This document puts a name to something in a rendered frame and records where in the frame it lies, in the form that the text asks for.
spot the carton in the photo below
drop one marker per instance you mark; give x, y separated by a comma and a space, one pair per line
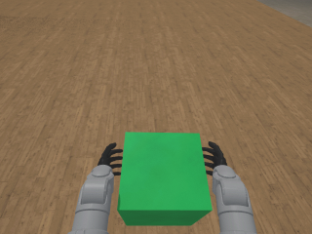
163, 180

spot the left robot hand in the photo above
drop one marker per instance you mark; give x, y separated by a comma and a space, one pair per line
105, 158

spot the right robot forearm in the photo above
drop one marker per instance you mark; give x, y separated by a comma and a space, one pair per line
233, 204

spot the left robot forearm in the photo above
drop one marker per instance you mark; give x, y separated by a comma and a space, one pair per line
94, 202

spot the right robot hand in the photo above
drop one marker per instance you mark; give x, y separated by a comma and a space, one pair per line
218, 158

